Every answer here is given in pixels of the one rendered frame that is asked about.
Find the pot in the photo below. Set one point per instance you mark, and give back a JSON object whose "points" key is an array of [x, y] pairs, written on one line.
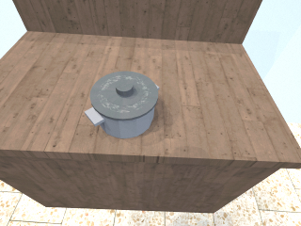
{"points": [[121, 129]]}

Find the knob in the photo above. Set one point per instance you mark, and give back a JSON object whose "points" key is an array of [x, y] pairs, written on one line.
{"points": [[124, 87]]}

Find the table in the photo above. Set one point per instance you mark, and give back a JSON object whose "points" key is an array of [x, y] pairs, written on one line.
{"points": [[216, 130]]}

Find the lid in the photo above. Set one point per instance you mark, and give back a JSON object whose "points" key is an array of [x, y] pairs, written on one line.
{"points": [[108, 103]]}

